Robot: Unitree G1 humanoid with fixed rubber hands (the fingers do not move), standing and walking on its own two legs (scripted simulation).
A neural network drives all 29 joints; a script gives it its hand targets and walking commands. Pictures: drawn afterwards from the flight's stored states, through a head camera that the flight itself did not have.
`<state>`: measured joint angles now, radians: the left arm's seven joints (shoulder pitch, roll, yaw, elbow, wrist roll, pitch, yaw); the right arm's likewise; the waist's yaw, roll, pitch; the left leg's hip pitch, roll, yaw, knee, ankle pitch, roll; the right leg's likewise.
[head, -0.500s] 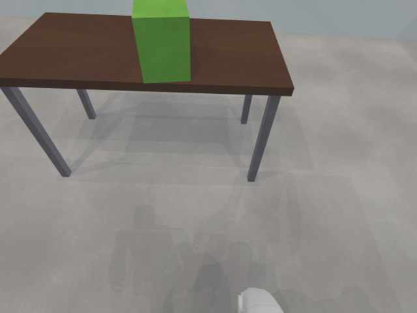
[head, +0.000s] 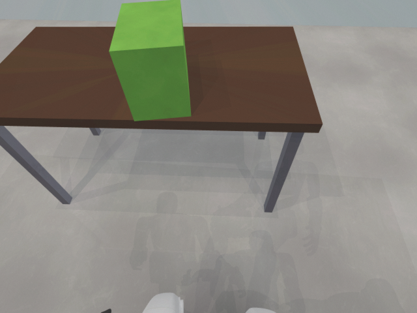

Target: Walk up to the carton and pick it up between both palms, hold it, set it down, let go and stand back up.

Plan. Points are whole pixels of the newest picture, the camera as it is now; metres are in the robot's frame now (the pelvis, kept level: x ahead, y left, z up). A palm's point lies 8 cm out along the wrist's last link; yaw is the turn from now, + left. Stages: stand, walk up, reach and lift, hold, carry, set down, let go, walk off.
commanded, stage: walk up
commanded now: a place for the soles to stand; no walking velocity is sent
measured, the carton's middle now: (157, 60) +0.80 +0.14 +0.03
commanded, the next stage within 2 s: none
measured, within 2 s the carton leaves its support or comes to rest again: neither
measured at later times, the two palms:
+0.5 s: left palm (64, 284) +0.21 +0.32 -0.13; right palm (289, 259) +0.23 -0.17 -0.12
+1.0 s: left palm (93, 205) +0.38 +0.29 -0.11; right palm (282, 198) +0.39 -0.20 -0.13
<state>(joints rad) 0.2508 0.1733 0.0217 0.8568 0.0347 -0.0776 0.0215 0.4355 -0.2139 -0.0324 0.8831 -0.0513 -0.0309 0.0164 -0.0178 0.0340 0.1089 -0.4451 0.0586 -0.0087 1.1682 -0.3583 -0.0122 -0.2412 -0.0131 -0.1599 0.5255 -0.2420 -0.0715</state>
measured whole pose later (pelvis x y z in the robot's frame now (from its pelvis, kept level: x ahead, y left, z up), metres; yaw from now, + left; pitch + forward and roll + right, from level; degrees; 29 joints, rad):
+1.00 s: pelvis +0.37 +0.05 +0.01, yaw -1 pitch -3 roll +1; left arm 0.40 0.18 0.01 0.88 0.03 -0.07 0.01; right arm 0.35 -0.26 -0.02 0.90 -0.06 -0.01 0.04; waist 0.01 0.04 0.07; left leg -0.51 0.08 0.03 1.01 -0.30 -0.03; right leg -0.19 -0.07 -0.08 0.48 -0.24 -0.01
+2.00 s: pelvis +0.45 +0.09 +0.00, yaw -1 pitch -3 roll -1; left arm 0.19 0.27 -0.01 1.01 0.01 0.04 0.00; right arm 0.26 -0.26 0.03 0.97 -0.02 0.00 -0.02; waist -0.02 0.01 0.06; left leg -0.30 0.09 0.05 0.52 -0.17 -0.03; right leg -0.20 0.00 -0.06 0.53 -0.28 -0.02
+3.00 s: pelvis +0.27 +0.07 +0.00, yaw +5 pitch -1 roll +1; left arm 0.31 0.22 0.00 0.91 0.04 0.01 0.01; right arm 0.34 -0.24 -0.03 0.92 -0.04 0.02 0.00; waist 0.03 0.03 0.04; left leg -0.19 -0.01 -0.02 0.50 -0.29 -0.01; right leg -0.24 -0.06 -0.09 0.57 -0.31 -0.02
